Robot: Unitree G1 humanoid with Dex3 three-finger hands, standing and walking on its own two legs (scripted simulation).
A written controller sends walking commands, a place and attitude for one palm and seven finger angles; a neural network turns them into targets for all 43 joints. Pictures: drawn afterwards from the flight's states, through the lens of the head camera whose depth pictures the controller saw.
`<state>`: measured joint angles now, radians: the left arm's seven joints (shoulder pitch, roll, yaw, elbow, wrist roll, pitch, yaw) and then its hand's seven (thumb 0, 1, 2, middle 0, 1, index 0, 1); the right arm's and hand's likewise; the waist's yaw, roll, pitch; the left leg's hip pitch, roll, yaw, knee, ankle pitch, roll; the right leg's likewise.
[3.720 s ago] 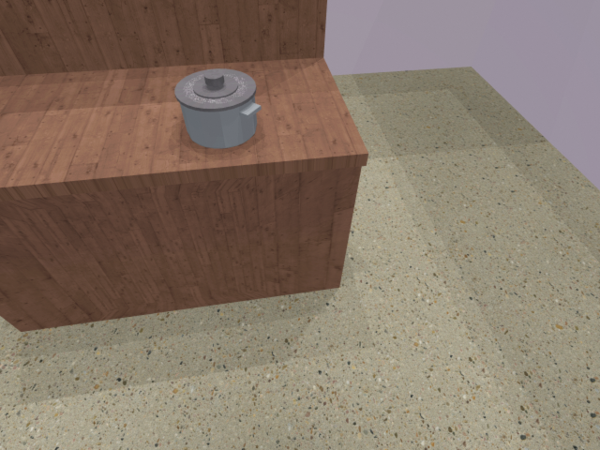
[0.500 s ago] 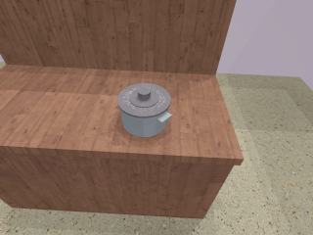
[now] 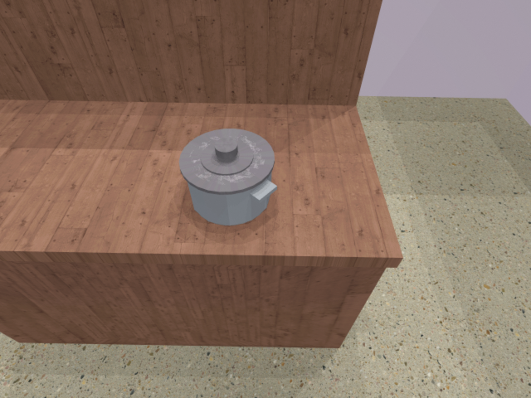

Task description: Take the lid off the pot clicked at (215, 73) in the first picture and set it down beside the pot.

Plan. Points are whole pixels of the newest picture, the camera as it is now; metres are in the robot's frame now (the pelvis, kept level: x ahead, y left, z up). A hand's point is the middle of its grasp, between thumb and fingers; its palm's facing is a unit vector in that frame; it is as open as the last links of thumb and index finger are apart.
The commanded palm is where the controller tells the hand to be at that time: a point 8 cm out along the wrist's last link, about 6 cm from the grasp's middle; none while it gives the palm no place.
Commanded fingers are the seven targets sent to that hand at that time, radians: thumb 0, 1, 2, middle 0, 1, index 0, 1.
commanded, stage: look again from close up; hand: left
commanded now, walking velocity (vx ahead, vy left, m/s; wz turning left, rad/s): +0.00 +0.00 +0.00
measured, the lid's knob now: (226, 148) +0.56 +0.11 +0.06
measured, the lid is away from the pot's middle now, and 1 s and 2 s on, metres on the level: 0.00 0.00 0.00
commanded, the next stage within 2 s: lift the closed hand beside the body in 0.60 s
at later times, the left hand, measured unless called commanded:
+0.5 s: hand out of the picture +0.02 +0.17 -0.17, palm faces +0.04 -0.98 -0.21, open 7.3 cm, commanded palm none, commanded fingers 0.00 0.90 0.90 -0.20 -0.30 -0.20 -0.30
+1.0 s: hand out of the picture +0.12 +0.19 -0.07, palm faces +0.16 -0.96 -0.24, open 5.6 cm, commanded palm +0.08 +0.24 -0.05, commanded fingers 0.00 0.90 0.90 -0.90 -1.07 -0.90 -1.07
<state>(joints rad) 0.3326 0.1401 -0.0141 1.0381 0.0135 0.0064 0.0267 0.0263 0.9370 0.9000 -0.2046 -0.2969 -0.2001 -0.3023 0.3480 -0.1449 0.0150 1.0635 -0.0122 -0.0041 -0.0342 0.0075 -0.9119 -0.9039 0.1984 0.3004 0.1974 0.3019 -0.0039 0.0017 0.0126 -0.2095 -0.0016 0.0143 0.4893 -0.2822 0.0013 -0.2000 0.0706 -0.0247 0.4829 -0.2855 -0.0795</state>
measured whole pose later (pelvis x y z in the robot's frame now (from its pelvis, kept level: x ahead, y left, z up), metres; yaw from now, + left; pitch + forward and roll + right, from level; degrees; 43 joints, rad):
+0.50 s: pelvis +0.01 -0.01 +0.00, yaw +1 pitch +0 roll +1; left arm 0.30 0.16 -0.02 1.05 0.00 -0.01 0.04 0.01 0.92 0.90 -0.20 -0.30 -0.20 -0.30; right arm 0.27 -0.16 0.01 1.09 -0.01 -0.01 -0.04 0.01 -0.92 -0.90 0.20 0.30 0.20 0.30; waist 0.01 0.00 0.02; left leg -0.14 0.00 0.00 0.41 -0.26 -0.01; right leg -0.13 0.08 -0.03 0.40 -0.27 -0.09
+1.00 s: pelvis -0.01 +0.01 +0.00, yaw +1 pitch -2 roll +1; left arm 0.47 0.15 0.00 0.32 -0.01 -0.06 0.07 0.02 0.93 0.90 -0.51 -0.63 -0.50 -0.64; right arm 0.18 -0.25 -0.02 0.69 0.01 -0.15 -0.03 0.01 -0.92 -0.90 0.20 0.30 0.20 0.30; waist 0.01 0.04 -0.03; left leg -0.19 -0.03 0.00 0.47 -0.26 0.01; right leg -0.19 0.04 -0.04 0.49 -0.28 -0.06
